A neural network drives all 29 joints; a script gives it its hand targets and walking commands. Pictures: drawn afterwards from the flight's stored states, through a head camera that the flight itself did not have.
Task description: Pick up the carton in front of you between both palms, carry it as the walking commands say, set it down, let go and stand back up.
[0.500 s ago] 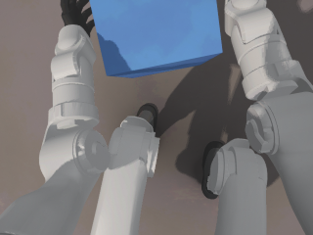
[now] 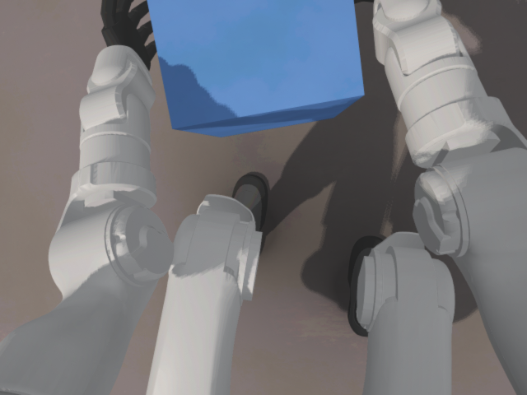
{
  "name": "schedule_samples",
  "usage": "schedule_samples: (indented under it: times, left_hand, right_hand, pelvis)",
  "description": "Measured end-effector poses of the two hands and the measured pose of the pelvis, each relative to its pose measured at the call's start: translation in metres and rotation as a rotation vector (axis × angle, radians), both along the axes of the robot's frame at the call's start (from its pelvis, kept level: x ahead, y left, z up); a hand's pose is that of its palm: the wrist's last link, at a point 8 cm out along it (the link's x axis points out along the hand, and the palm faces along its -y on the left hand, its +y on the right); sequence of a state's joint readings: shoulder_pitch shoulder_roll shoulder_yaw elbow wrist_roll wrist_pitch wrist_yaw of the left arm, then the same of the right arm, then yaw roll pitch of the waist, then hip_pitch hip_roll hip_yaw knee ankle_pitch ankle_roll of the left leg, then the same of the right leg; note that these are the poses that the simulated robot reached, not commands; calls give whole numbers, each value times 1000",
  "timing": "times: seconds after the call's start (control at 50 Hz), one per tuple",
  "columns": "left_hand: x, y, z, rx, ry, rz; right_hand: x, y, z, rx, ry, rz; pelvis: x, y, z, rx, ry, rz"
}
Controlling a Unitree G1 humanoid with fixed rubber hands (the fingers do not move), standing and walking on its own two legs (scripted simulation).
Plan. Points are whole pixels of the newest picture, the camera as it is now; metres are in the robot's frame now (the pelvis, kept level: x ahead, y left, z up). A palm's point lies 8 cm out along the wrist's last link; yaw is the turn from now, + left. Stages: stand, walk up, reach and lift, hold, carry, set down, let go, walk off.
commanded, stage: set down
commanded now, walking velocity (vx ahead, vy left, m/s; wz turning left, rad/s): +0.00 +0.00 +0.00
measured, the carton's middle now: (261, 51) +0.50 +0.13 -0.25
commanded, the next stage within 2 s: let go in 1.88 s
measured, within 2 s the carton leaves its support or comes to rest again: rests again in 0.60 s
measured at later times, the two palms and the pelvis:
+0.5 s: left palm (126, 56) +0.47 +0.29 -0.17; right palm out of the picture +0.56 -0.01 -0.19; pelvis +0.00 +0.00 -0.01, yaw +0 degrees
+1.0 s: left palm (115, 58) +0.46 +0.30 -0.16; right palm out of the picture +0.60 -0.04 -0.15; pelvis +0.00 +0.02 +0.00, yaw +0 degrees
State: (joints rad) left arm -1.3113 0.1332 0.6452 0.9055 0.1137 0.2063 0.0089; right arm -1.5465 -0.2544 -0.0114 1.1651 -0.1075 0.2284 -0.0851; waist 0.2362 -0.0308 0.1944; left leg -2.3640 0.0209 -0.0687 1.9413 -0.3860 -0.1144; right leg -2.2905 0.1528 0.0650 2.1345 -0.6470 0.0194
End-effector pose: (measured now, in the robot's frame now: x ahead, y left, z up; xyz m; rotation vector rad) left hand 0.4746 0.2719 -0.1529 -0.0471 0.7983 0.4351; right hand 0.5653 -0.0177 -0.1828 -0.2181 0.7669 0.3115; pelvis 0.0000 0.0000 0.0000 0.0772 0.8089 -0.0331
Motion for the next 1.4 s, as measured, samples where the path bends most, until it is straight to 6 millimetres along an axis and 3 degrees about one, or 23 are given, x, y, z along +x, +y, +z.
schedule_samples:
  times: [0.6,0.66,0.78,0.86,0.96,1.1,1.24,1.4]
  left_hand:
    - [-12,16,-24,-7,22,20]
    - [-17,16,-29,9,29,30]
    - [-25,22,-39,21,35,73]
    - [-20,24,-37,27,11,71]
    - [-13,24,-21,30,-52,72]
    - [-13,31,29,34,-148,99]
    - [-20,38,77,16,-144,109]
    - [-16,32,119,16,-157,95]
  right_hand:
    - [3,12,-8,75,-47,69]
    - [7,3,-11,42,-76,52]
    - [15,-35,-19,-19,-65,-3]
    - [22,-42,-11,-16,-91,-2]
    - [32,-28,16,10,-151,10]
    - [36,-10,66,-2,-193,5]
    - [39,-11,114,-33,-139,-19]
    - [44,-22,157,-31,-142,-29]
  pelvis:
    - [-1,4,-11,6,-93,1]
    - [-3,5,-11,9,-107,1]
    - [-4,10,-8,8,-109,4]
    - [-4,13,-6,3,-95,0]
    - [-4,15,-4,-4,-77,8]
    - [-3,15,15,-24,-65,38]
    - [0,17,50,-41,-31,58]
    - [8,21,81,-56,9,63]
